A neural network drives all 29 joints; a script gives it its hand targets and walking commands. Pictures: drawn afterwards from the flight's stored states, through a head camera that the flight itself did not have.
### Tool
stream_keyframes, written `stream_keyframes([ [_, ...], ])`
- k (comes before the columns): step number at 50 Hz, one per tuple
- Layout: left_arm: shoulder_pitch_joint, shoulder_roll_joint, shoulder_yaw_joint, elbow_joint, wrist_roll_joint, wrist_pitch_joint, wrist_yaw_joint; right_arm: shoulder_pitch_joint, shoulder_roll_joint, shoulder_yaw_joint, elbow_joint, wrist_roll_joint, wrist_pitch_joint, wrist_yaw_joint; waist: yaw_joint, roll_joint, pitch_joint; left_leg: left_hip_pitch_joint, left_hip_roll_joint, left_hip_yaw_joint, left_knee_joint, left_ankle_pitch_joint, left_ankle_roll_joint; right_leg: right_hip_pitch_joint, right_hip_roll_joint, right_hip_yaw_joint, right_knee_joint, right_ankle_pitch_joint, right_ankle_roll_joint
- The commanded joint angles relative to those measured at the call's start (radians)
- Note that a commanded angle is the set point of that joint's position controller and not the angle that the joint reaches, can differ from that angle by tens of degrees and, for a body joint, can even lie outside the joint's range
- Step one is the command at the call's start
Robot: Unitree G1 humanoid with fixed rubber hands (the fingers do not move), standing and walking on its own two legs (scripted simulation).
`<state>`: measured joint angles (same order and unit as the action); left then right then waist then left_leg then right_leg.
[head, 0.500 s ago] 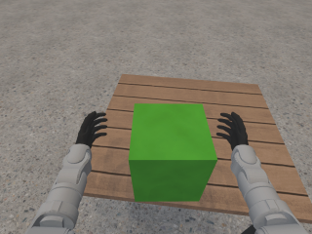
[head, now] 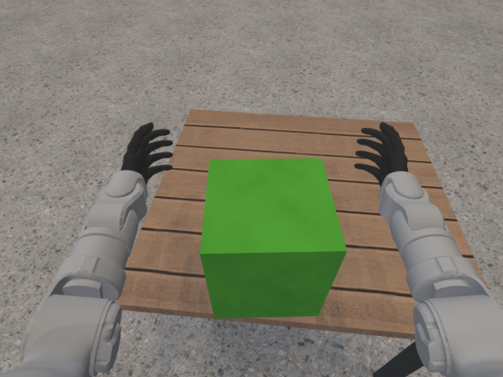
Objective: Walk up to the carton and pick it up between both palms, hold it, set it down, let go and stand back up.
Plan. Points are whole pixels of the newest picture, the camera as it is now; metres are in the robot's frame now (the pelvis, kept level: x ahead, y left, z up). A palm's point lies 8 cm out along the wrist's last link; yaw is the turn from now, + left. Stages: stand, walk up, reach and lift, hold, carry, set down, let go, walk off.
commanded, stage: reach and lift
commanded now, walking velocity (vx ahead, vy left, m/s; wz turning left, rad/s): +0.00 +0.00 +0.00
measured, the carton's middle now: (266, 241) +0.39 -0.03 -0.03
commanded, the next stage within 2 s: none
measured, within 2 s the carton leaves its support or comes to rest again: neither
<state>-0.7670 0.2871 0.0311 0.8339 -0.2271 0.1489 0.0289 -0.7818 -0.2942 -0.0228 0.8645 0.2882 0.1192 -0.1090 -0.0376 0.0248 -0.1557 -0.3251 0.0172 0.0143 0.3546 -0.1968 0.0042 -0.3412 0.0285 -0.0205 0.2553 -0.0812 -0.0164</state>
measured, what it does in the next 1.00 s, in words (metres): stands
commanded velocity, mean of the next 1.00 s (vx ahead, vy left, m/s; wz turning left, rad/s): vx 0.00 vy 0.00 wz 0.00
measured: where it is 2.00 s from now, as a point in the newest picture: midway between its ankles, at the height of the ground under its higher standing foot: outside the picture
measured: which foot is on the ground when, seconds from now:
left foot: down 0.00-1.00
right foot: down 0.00-1.00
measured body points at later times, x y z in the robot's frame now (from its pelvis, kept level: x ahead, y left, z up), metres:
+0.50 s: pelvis +0.00 +0.00 +0.00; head +0.04 +0.00 +0.44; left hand +0.45 +0.18 +0.10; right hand +0.44 -0.22 +0.10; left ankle -0.02 +0.11 -0.75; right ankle +0.02 -0.11 -0.75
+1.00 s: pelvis -0.02 +0.00 -0.03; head +0.11 -0.01 +0.40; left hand +0.46 +0.15 +0.00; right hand +0.44 -0.20 +0.00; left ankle -0.02 +0.11 -0.75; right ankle +0.02 -0.11 -0.75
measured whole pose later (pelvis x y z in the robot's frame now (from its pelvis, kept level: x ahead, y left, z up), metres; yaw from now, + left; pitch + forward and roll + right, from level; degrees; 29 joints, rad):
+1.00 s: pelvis -0.02 +0.00 -0.03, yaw +0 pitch +34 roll +0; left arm -0.98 0.21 0.11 1.40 -0.13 -0.44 0.03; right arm -0.90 -0.16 -0.18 1.20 0.07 -0.34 -0.08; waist -0.05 0.03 -0.34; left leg -0.90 0.00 0.02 0.44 -0.14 0.00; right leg -0.94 0.01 0.00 0.39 -0.05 -0.02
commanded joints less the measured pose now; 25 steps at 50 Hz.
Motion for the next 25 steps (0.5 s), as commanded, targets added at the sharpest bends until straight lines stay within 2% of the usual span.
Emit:
stream_keyframes([
  [1, -0.519, 0.197, 0.032, -0.097, -0.015, -0.03, 0.002, -0.495, -0.126, -0.024, -0.118, -0.013, -0.005, 0.003, -0.008, -0.016, -0.468, 0.068, -0.015, -0.016, -0.013, 0.327, -0.012, 0.342, -0.011, 0.019, 0.071, 0.348, 0.014],
  [2, -0.516, 0.192, 0.034, -0.068, -0.012, -0.022, 0.0, -0.493, -0.128, -0.023, -0.089, -0.011, 0.003, 0.004, -0.005, -0.024, -0.448, 0.058, -0.013, -0.017, -0.015, 0.332, -0.01, 0.34, -0.009, 0.02, 0.069, 0.339, 0.017],
  [4, -0.597, 0.219, 0.023, -0.078, -0.031, -0.026, 0.001, -0.55, -0.147, -0.042, -0.089, -0.012, 0.005, -0.002, -0.018, -0.01, -0.507, 0.045, -0.014, -0.019, -0.012, 0.325, -0.01, 0.331, -0.016, 0.021, 0.07, 0.348, 0.018],
  [5, -0.605, 0.216, -0.005, -0.067, -0.039, -0.031, 0.0, -0.563, -0.155, -0.046, -0.069, -0.005, 0.003, 0.001, -0.031, 0.01, -0.54, 0.069, -0.013, -0.027, -0.005, 0.35, -0.013, 0.32, -0.013, 0.019, 0.076, 0.362, 0.016],
  [7, -0.64, 0.215, -0.015, -0.04, -0.047, -0.033, 0.002, -0.59, -0.164, -0.043, -0.022, 0.002, 0.01, 0.005, -0.034, 0.042, -0.54, 0.084, -0.005, -0.031, 0.002, 0.363, -0.03, 0.289, -0.007, 0.013, 0.068, 0.345, 0.007],
  [8, -0.665, 0.238, -0.01, 0.036, -0.057, -0.03, -0.001, -0.633, -0.167, -0.028, -0.001, 0.001, 0.015, 0.007, -0.024, 0.002, -0.506, 0.046, -0.011, -0.031, 0.0, 0.306, -0.022, 0.29, -0.016, 0.012, 0.066, 0.313, 0.011],
  [10, -0.662, 0.238, -0.011, 0.056, -0.055, -0.049, 0.002, -0.649, -0.163, -0.032, -0.006, -0.005, 0.002, 0.003, -0.026, -0.001, -0.515, 0.003, -0.008, -0.034, -0.004, 0.294, -0.015, 0.315, -0.017, 0.017, 0.087, 0.327, 0.016],
  [11, -0.663, 0.235, -0.023, 0.053, -0.059, -0.063, 0.001, -0.643, -0.166, -0.033, -0.001, -0.005, -0.009, 0.004, -0.037, -0.002, -0.519, 0.004, -0.007, -0.036, 0.002, 0.318, -0.013, 0.315, -0.024, 0.021, 0.092, 0.348, 0.016],
  [13, -0.63, 0.2, -0.045, 0.109, -0.055, -0.079, -0.007, -0.588, -0.143, -0.023, 0.088, 0.002, -0.007, 0.006, -0.057, 0.013, -0.51, 0.015, -0.007, -0.035, 0.002, 0.325, -0.027, 0.302, -0.024, 0.019, 0.088, 0.339, 0.01],
  [15, -0.592, 0.177, -0.051, 0.166, -0.043, -0.102, -0.019, -0.55, -0.137, -0.012, 0.151, 0.012, -0.025, 0.014, -0.054, 0.049, -0.447, 0.015, -0.001, -0.041, 0.009, 0.343, -0.043, 0.273, -0.025, 0.023, 0.078, 0.32, 0.004],
  [16, -0.594, 0.176, -0.043, 0.165, -0.035, -0.12, -0.022, -0.54, -0.145, -0.021, 0.143, 0.003, -0.043, 0.016, -0.056, 0.042, -0.466, 0.018, 0.001, -0.041, 0.015, 0.362, -0.042, 0.267, -0.023, 0.024, 0.075, 0.324, 0.003],
  [17, -0.596, 0.184, -0.028, 0.145, -0.021, -0.146, -0.026, -0.532, -0.137, -0.033, 0.119, -0.002, -0.068, 0.016, -0.046, 0.061, -0.489, 0.02, -0.005, -0.04, 0.015, 0.386, -0.046, 0.263, -0.026, 0.024, 0.079, 0.341, 0.002],
  [19, -0.569, 0.167, -0.027, 0.158, -0.013, -0.196, -0.032, -0.518, -0.119, -0.021, 0.078, -0.031, -0.107, 0.025, -0.044, 0.014, -0.528, 0.006, -0.007, -0.035, 0.021, 0.405, -0.039, 0.313, -0.018, 0.018, 0.088, 0.376, 0.007],
  [21, -0.548, 0.151, -0.028, 0.215, -0.001, -0.247, -0.042, -0.514, -0.087, -0.025, 0.092, -0.036, -0.143, 0.035, -0.047, 0.014, -0.481, -0.072, -0.006, -0.042, 0.013, 0.374, -0.033, 0.318, -0.027, 0.027, 0.105, 0.366, 0.005],
  [23, -0.555, 0.161, -0.006, 0.243, 0.024, -0.305, -0.033, -0.509, -0.077, -0.028, 0.096, -0.059, -0.195, 0.046, -0.02, 0.012, -0.496, -0.109, -0.008, -0.029, 0.011, 0.315, -0.031, 0.268, -0.026, 0.026, 0.118, 0.325, 0.013],
  [24, -0.562, 0.159, -0.008, 0.244, 0.009, -0.34, -0.028, -0.507, -0.077, -0.027, 0.085, -0.067, -0.22, 0.051, -0.024, 0.001, -0.527, -0.129, -0.01, -0.029, 0.014, 0.3, -0.028, 0.259, -0.027, 0.032, 0.13, 0.328, 0.016],
  [25, -0.578, 0.166, -0.015, 0.255, 0.002, -0.376, -0.023, -0.516, -0.062, -0.025, 0.075, -0.073, -0.245, 0.054, -0.014, -0.013, -0.559, -0.147, -0.01, -0.028, 0.012, 0.284, -0.029, 0.25, -0.028, 0.028, 0.142, 0.327, 0.021],
])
